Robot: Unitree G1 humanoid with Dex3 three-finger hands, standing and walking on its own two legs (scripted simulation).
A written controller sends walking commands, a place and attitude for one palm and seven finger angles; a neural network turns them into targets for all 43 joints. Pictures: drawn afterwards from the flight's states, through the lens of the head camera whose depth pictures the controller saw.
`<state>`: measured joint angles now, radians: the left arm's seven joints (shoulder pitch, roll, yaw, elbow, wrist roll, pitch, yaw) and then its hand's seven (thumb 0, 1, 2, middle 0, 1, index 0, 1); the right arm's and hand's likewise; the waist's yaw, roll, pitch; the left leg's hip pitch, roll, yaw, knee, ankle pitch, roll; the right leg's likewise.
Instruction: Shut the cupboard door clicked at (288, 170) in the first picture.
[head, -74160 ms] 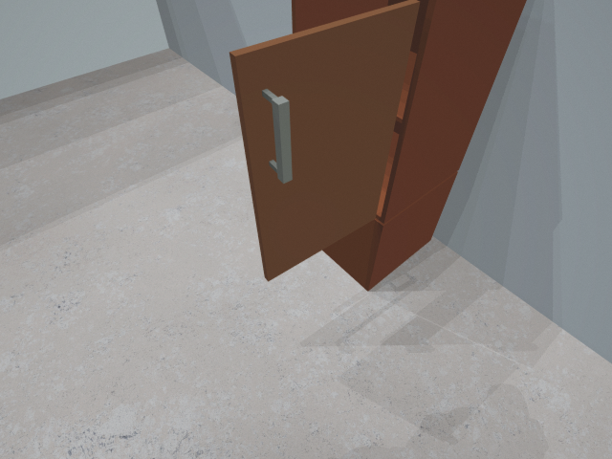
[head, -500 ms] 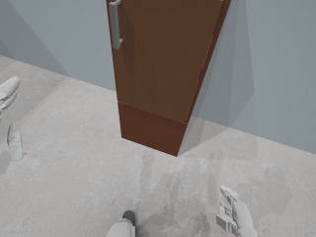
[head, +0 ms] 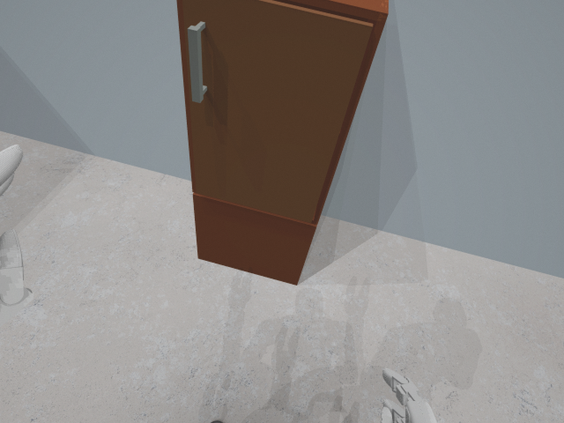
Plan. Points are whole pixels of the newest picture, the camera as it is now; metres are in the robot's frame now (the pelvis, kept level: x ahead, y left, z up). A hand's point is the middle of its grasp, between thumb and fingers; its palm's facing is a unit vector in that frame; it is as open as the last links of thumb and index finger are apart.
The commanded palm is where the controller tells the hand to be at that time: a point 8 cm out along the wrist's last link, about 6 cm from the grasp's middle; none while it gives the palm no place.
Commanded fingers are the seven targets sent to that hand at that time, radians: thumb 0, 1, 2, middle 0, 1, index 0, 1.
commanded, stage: stop stepping back and stand still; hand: left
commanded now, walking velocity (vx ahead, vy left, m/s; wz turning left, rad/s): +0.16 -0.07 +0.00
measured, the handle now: (199, 63) +0.80 +0.20 +0.11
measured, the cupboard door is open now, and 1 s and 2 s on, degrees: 0 0 0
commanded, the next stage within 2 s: let the arm hang, fingers relaxed in 0.96 s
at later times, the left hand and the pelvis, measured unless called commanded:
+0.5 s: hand out of the picture +0.20 +0.29 +0.19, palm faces +0.40 -0.79 -0.47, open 7.4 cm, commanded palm +0.14 +0.34 +0.18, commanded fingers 0.00 0.90 0.90 -0.20 -0.30 -0.20 -0.30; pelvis +0.00 +0.04 +0.00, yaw +0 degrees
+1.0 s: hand out of the picture +0.19 +0.32 +0.18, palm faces +0.45 -0.78 -0.44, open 7.4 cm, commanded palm +0.13 +0.35 +0.18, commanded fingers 0.00 0.90 0.90 -0.20 -0.30 -0.20 -0.30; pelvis +0.00 +0.05 +0.00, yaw +1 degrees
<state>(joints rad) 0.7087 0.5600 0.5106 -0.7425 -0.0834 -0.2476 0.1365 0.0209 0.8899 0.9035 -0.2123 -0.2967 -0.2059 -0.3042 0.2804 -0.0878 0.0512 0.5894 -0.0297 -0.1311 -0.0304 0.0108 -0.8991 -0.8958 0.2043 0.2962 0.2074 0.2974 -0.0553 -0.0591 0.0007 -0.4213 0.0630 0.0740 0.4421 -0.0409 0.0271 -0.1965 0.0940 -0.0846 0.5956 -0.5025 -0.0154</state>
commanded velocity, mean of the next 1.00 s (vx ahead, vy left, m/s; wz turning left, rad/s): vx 0.01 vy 0.00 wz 0.00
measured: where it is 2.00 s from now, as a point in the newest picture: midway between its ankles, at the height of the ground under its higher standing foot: outside the picture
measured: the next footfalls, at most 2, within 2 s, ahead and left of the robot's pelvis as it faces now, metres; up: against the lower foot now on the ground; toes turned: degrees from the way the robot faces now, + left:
right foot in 0.04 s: -0.01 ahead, -0.07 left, +0.00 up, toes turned -4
left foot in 0.30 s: +0.11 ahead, +0.16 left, +0.00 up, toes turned +4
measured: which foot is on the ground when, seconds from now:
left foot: down 0.00-0.10, up 0.12-0.28, down 0.30-1.00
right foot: up 0.00-0.02, down 0.04-1.00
